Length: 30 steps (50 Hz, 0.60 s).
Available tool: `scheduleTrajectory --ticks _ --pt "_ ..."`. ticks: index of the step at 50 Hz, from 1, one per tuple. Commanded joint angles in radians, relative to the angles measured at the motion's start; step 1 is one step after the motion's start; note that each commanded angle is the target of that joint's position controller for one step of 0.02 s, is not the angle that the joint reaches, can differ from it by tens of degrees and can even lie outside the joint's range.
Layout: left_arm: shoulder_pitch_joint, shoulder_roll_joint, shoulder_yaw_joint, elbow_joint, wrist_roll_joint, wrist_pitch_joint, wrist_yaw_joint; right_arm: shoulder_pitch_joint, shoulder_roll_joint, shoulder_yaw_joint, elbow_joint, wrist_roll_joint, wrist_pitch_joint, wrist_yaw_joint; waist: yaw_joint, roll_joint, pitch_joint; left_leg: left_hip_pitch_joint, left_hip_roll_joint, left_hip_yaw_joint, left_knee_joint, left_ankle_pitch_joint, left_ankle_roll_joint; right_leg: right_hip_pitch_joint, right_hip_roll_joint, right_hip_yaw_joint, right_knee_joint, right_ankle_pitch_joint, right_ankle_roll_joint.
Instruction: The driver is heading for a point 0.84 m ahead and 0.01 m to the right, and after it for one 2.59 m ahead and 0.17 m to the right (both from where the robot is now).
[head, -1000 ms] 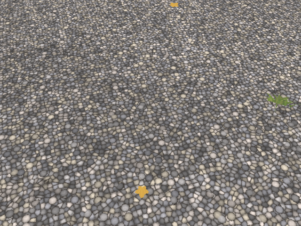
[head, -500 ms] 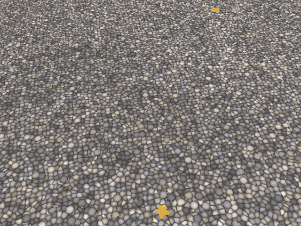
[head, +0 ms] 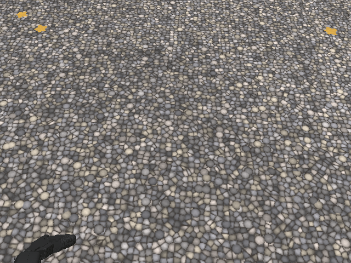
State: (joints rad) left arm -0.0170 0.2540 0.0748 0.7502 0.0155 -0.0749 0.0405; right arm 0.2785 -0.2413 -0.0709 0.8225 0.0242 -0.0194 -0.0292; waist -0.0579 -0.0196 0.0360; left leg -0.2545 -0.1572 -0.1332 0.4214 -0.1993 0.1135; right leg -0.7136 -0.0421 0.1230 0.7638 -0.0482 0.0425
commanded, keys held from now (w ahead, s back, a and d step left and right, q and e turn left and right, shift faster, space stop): q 0.32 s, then no key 0.40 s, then w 0.28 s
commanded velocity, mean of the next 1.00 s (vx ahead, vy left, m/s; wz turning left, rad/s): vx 0.10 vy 0.00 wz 0.32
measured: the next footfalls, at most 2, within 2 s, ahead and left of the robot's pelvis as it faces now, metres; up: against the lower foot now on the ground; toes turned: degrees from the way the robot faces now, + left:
right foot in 0.16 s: +0.24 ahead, -0.12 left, +0.00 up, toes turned +13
left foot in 0.58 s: +0.09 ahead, +0.11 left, +0.00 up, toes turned +16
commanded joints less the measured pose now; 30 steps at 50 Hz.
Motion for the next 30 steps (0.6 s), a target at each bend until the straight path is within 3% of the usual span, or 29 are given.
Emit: scheduleTrajectory --ticks 1,5,7,8,9,10,11,12,13,15,17,18,21,25,27,28,29,30 --pt "-0.048 0.061 0.003 -0.078 -0.005 0.003 -0.018 0.015 -0.151 -0.039 -0.077 0.006 0.015 -0.026 0.013 0.112 -0.143 0.067 0.22 -0.204 -0.003 0.502 0.01 0.118 0.07 -0.037 -0.105 0.064 0.007" --pt "-0.066 0.103 0.003 -0.097 -0.005 -0.016 -0.033 0.004 -0.147 -0.045 -0.12 -0.004 0.027 -0.04 0.02 0.132 -0.129 0.174 0.251 -0.342 0.075 0.443 0.033 0.117 0.075 0.015 -0.21 -0.056 -0.009" --pt "0.02 0.117 0.007 -0.079 -0.007 -0.033 -0.031 -0.051 -0.139 -0.041 -0.157 -0.001 0.029 -0.038 0.074 0.14 -0.142 0.149 0.208 -0.357 0.157 0.411 0.02 0.286 0.065 0.001 -0.361 0.02 -0.049" --pt "0.105 0.151 0.016 -0.065 0.009 -0.037 -0.024 -0.073 -0.109 -0.028 -0.187 -0.011 0.026 -0.03 0.1 0.084 -0.215 0.028 0.148 -0.302 0.303 0.332 -0.017 0.531 -0.036 0.053 -0.372 0.268 -0.106" --pt "0.153 0.196 0.023 -0.073 0.028 -0.023 -0.011 0.03 -0.056 -0.015 -0.192 -0.021 0.02 -0.025 0.057 -0.146 -0.313 -0.199 -0.003 -0.161 0.547 -0.251 -0.084 0.827 -0.262 0.27 -0.303 0.761 -0.256" --pt "0.222 0.175 0.022 -0.058 0.021 -0.005 -0.012 0.142 -0.123 -0.018 -0.196 -0.002 0.019 -0.015 0.036 -0.321 -0.446 -0.334 -0.02 -0.111 0.768 -0.563 -0.122 0.933 -0.458 0.547 -0.336 0.676 -0.418" --pt "0.162 0.115 0.009 -0.095 -0.007 0.004 -0.013 0.148 -0.209 -0.042 -0.161 -0.004 0.027 -0.007 0.036 -0.164 -0.369 -0.38 0.047 -0.109 0.889 -0.496 -0.161 0.851 -0.419 0.493 -0.342 0.512 -0.398" --pt "0.127 0.077 -0.003 -0.112 -0.008 0.016 -0.011 0.065 -0.221 -0.049 -0.162 -0.002 0.045 -0.01 0.054 -0.081 -0.263 -0.411 0.071 -0.057 0.943 -0.412 -0.189 0.76 -0.336 0.339 -0.343 0.422 -0.338" --pt "0.099 0.069 -0.012 -0.116 -0.005 0.029 -0.011 0.034 -0.202 -0.048 -0.163 -0.002 0.065 -0.016 0.047 -0.03 -0.203 -0.408 0.092 -0.034 0.947 -0.359 -0.201 0.661 -0.278 0.252 -0.365 0.339 -0.301" --pt "0.071 0.098 -0.008 -0.116 0.008 0.046 -0.01 0.024 -0.15 -0.038 -0.184 0.0 0.083 -0.014 0.026 -0.051 -0.135 -0.34 0.115 0.027 0.904 -0.276 -0.204 0.505 -0.195 0.129 -0.424 0.223 -0.271" --pt "0.076 0.112 -0.002 -0.109 0.011 0.053 -0.01 0.021 -0.096 -0.021 -0.199 0.006 0.079 -0.011 0.029 -0.097 -0.134 -0.304 0.12 0.073 0.786 -0.245 -0.204 0.487 -0.156 0.053 -0.454 0.186 -0.273" --pt "0.085 0.118 0.0 -0.106 0.009 0.055 -0.009 0.007 -0.086 -0.016 -0.207 0.002 0.076 -0.013 0.036 -0.108 -0.146 -0.287 0.125 0.081 0.729 -0.247 -0.205 0.495 -0.164 0.044 -0.458 0.196 -0.287" --pt "0.091 0.144 0.009 -0.097 -0.001 0.059 -0.011 -0.027 -0.082 -0.003 -0.224 -0.016 0.067 -0.011 0.05 -0.127 -0.18 -0.2 0.16 0.091 0.553 -0.227 -0.188 0.497 -0.196 0.033 -0.466 0.149 -0.305" --pt "0.121 0.17 0.013 -0.079 -0.019 0.068 -0.019 -0.036 -0.113 -0.005 -0.224 -0.018 0.064 0.006 0.066 -0.165 -0.166 -0.087 0.159 0.127 0.329 -0.178 -0.144 0.481 -0.214 0.047 -0.464 -0.034 -0.292" --pt "0.127 0.166 0.008 -0.067 -0.034 0.075 -0.02 0.009 -0.101 -0.006 -0.201 -0.021 0.06 0.018 0.034 -0.157 -0.149 0.037 0.132 0.169 0.104 -0.055 -0.101 0.429 -0.193 0.024 -0.417 -0.082 -0.25" --pt "0.175 0.148 0.002 -0.045 -0.04 0.076 -0.021 0.02 -0.11 -0.008 -0.197 -0.027 0.059 0.021 0.033 -0.14 -0.138 0.111 0.127 0.16 0.011 -0.017 -0.071 0.379 -0.166 0.003 -0.385 -0.128 -0.195" --pt "0.206 0.1 -0.013 -0.041 -0.027 0.072 -0.028 0.034 -0.156 -0.014 -0.207 -0.039 0.059 0.018 0.045 -0.015 -0.147 0.203 0.26 -0.019 -0.062 0.016 -0.021 0.279 -0.104 -0.065 -0.249 -0.249 -0.104" --pt "0.212 0.04 -0.029 -0.076 0.005 0.058 -0.038 -0.03 -0.234 -0.025 -0.23 -0.047 0.064 0.012 0.101 0.271 -0.119 0.16 0.471 -0.238 -0.093 0.167 0.096 0.151 0.021 -0.197 -0.108 -0.45 -0.019"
